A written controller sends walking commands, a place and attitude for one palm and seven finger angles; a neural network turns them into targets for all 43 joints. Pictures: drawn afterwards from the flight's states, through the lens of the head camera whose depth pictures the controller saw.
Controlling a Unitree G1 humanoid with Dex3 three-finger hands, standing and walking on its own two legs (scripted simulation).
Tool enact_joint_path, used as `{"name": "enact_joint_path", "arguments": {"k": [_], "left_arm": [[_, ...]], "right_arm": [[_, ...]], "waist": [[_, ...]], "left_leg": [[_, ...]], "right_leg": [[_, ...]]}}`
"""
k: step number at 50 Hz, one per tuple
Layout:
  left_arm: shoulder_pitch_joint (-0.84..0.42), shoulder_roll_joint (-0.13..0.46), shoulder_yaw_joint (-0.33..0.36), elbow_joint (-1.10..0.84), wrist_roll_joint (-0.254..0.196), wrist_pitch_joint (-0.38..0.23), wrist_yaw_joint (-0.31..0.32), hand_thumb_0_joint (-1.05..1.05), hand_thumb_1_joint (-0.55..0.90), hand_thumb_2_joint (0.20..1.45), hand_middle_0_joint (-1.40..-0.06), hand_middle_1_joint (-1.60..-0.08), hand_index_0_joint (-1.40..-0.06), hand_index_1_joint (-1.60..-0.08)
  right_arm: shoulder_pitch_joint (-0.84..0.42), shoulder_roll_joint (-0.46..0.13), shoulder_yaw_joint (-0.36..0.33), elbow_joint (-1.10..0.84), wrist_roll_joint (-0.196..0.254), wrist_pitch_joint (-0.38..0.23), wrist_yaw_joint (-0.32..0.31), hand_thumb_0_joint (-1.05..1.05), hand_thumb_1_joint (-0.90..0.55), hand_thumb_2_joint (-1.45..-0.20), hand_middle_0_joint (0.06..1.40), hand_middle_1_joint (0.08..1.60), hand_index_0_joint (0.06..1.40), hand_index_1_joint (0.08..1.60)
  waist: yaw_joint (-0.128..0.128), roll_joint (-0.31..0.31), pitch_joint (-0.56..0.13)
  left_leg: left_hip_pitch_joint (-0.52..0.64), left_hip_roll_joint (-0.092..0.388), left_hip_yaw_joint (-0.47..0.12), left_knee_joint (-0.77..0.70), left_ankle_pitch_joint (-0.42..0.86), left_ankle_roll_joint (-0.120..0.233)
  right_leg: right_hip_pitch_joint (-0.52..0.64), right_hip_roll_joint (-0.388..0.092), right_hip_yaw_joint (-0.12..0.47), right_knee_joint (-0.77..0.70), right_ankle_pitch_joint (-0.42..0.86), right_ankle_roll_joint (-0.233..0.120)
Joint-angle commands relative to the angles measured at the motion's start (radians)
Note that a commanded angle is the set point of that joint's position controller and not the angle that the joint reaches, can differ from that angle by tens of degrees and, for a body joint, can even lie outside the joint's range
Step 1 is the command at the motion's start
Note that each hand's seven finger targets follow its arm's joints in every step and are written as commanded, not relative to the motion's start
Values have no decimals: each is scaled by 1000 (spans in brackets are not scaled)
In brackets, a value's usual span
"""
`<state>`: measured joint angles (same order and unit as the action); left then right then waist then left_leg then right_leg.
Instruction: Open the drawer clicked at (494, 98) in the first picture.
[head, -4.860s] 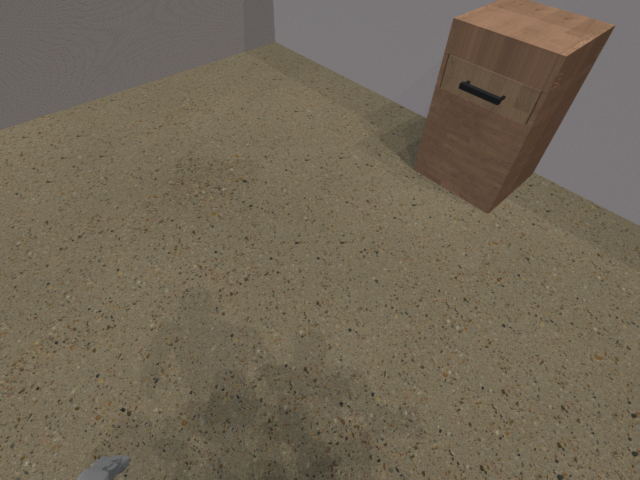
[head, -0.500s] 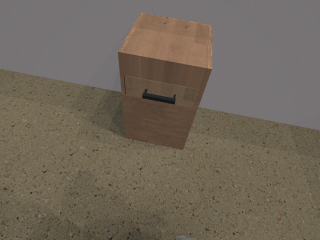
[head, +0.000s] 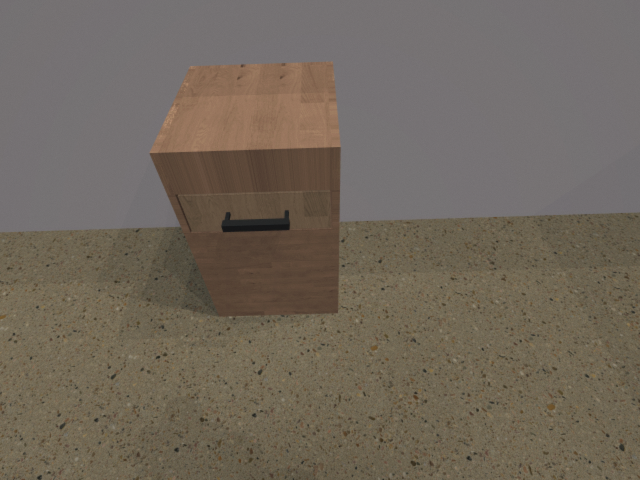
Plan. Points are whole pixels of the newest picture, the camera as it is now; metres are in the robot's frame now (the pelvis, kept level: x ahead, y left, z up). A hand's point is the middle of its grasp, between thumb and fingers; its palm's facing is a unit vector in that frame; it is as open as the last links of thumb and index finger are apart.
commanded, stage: take the last steps up to it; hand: left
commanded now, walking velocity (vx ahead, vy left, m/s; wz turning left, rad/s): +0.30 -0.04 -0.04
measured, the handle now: (256, 219) +0.77 +0.19 -0.24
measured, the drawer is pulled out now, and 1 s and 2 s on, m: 0.00 0.00 0.00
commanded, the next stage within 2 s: come to a stop and stand still in 0.54 s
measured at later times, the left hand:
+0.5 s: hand out of the picture +0.11 +0.18 -0.18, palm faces +0.04 -0.99 -0.14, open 7.4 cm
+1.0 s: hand (242, 351) +0.36 +0.15 -0.16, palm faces +0.04 -0.97 -0.24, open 7.3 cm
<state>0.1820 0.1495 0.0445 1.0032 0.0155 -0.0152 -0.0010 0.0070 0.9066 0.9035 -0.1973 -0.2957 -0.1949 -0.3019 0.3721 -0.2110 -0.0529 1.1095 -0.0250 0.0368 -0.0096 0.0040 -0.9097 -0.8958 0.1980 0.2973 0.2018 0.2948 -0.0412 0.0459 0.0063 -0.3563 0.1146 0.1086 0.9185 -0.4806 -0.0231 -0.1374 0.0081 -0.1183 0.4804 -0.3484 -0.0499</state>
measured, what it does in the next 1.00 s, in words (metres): walks ahead: left foot, then right foot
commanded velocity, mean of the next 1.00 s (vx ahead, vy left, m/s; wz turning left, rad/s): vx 0.04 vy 0.02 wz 0.00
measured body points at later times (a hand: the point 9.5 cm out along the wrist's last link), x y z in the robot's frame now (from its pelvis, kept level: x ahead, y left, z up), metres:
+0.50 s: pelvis +0.17 +0.02 -0.01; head +0.20 +0.03 +0.44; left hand +0.11 +0.23 -0.17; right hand +0.24 -0.21 -0.15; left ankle +0.22 +0.10 -0.74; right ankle +0.07 -0.10 -0.65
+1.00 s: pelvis +0.26 -0.02 +0.00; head +0.32 -0.04 +0.45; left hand +0.36 +0.20 -0.14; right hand +0.29 -0.26 -0.17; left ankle +0.22 +0.10 -0.67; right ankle +0.32 -0.14 -0.73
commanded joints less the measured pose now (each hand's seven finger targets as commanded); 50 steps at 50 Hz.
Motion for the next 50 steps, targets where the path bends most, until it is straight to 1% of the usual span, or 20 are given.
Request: {"name": "enact_joint_path", "arguments": {"k": [1, 4, 12, 14, 16, 17, 18, 19, 22, 26, 33, 36, 37, 38, 40, 41, 43, 45, 47, 50], "left_arm": [[142, 134, 17, 33, 2, -28, 23, 0, 900, 900, -200, -300, -200, -300], [176, 123, 12, 46, 2, -50, 22, 0, 900, 900, -200, -300, -200, -300], [275, 136, 2, 116, 7, -58, 30, 0, 900, 900, -200, -300, -200, -300], [263, 155, 6, 120, 7, -59, 32, 0, 900, 900, -200, -300, -200, -300], [245, 163, 8, 121, 1, -60, 31, 0, 900, 900, -200, -300, -200, -300], [237, 146, 7, 113, -5, -58, 27, 0, 900, 900, -200, -300, -200, -300], [308, 82, 1, 94, -19, -53, 17, 0, 900, 900, -200, -300, -200, -300], [275, 86, 0, 68, -17, -57, 16, 0, 900, 900, -200, -300, -200, -300], [183, 69, 7, 67, 4, -35, 2, 0, 900, 900, -200, -300, -200, -300], [275, 14, 9, 83, 11, 4, -2, 0, 900, 900, -200, -300, -200, -300], [118, 10, 8, 16, 12, 4, -1, 0, 900, 900, -200, -300, -200, -300], [174, 28, 0, 42, 8, -8, 13, 0, 900, 900, -200, -300, -200, -300], [200, 89, 4, 52, 8, -16, 22, 0, 900, 900, -200, -300, -200, -300], [194, 143, 9, 50, 8, -24, 31, 0, 900, 900, -200, -300, -200, -300], [165, 213, 21, 30, 4, -9, 34, 0, 900, 900, -200, -300, -200, -300], [159, 224, 32, 34, 5, -8, 40, 0, 900, 900, -200, -300, -200, -300], [141, 197, 36, 23, 7, 7, 56, 0, 900, 900, -200, -300, -200, -300], [87, 201, 48, -5, 13, 16, 63, 0, 900, 900, -200, -300, -200, -300], [34, 209, 57, -34, 16, 23, 67, 0, 900, 900, -200, -300, -200, -300], [-7, 217, 58, -61, 20, 29, 63, 0, 900, 900, -200, -300, -200, -300]], "right_arm": [[-150, -47, -12, -116, -11, -45, 15, 0, -900, -900, 200, 300, 200, 300], [-125, -19, -13, -104, -9, -44, 21, 0, -900, -900, 200, 300, 200, 300], [-292, -9, -1, -157, 5, -63, 36, 0, -900, -900, 200, 300, 200, 300], [-256, -13, -1, -145, 5, -72, 31, 0, -900, -900, 200, 300, 200, 300], [-71, -40, -10, -84, -2, -82, 14, 0, -900, -900, 200, 300, 200, 300], [84, -104, -23, -45, -8, -88, 4, 0, -900, -900, 200, 300, 200, 300], [177, -211, -45, -30, -22, -93, -6, 0, -900, -900, 200, 300, 200, 300], [195, -234, -45, -24, -1, -83, -12, 0, -900, -900, 200, 300, 200, 300], [-68, -88, -11, -88, 7, -91, -15, 0, -900, -900, 200, 300, 200, 300], [-121, -49, 4, -89, 9, -105, -13, 0, -900, -900, 200, 300, 200, 300], [-62, -62, -9, -73, 1, -87, -11, 0, -900, -900, 200, 300, 200, 300], [-69, -47, 3, -57, 6, -76, -21, 0, -900, -900, 200, 300, 200, 300], [-51, -23, 6, -51, 15, -75, -19, 0, -900, -900, 200, 300, 200, 300], [-19, 2, 10, -52, 23, -69, -17, 0, -900, -900, 200, 300, 200, 300], [32, 12, -3, -44, 25, -40, -18, 0, -900, -900, 200, 300, 200, 300], [19, 11, -8, -45, 25, -21, -23, 0, -900, -900, 200, 300, 200, 300], [-40, -20, -16, -68, 22, -6, -29, 0, -900, -900, 200, 300, 200, 300], [-78, -21, -22, -85, 23, 6, -24, 0, -900, -900, 200, 300, 200, 300], [-88, -16, -25, -102, 24, 16, -15, 0, -900, -900, 200, 300, 200, 300], [-99, -8, -22, -122, 19, 20, -6, 0, -900, -900, 200, 300, 200, 300]], "waist": [[53, -137, 167], [37, -137, 118], [66, -180, 126], [38, -161, 100], [-47, -128, 3], [-108, -56, -85], [-104, 199, -213], [-94, 203, -224], [-2, 4, 73], [72, 74, 60], [39, 50, 91], [76, 12, 26], [78, -68, -12], [55, -156, -53], [34, -145, -57], [50, -267, -102], [85, -299, -85], [82, -199, -92], [69, -147, -121], [61, -217, -132]], "left_leg": [[-317, 38, -42, 147, 116, -20], [-290, 21, -15, 100, 194, -33], [-245, -18, 28, -146, 254, 15], [-113, -60, 50, -230, 227, 40], [144, -117, 70, -346, 313, 63], [371, -41, -28, -384, 391, 96], [609, 253, -420, -460, 479, 207], [569, 361, -603, -598, 480, 283], [161, 270, -384, -717, 168, 222], [17, 161, -137, -732, 312, 182], [81, 148, -113, -697, 360, 207], [126, 81, -41, -503, 571, 119], [102, 39, -26, -446, 482, 68], [44, -14, -19, -401, 282, 28], [65, -79, 1, -264, 21, 7], [25, -81, 1, -121, -85, -4], [-52, -91, -88, 102, -147, -1], [-102, -94, -135, 189, -115, -8], [-83, -93, -140, 142, -85, -17], [-22, -96, -116, 21, -28, -27]], "right_leg": [[52, -286, 264, -301, 157, -121], [90, -246, 179, -271, 420, -109], [177, -236, 161, -224, 664, -106], [161, -234, 143, -139, 811, -100], [114, -192, 99, 94, 924, -63], [-28, -146, 75, 306, 722, -34], [-291, -1, 10, 624, 127, 16], [-368, 30, 107, 824, -221, 2], [-418, -112, 147, 823, -36, 11], [-280, -126, 95, 617, 26, 40], [-262, -104, 51, 263, 89, 59], [-74, -72, 28, -17, 294, 72], [3, -119, 98, -69, 481, 67], [67, -243, 254, -28, 779, 14], [37, -379, 248, -19, 1071, -89], [77, -387, 289, -31, 1160, -132], [61, -415, 309, -44, 1188, -180], [69, -415, 277, -48, 1089, -185], [62, -399, 233, -54, 975, -164], [5, -366, 207, -73, 829, -139]]}}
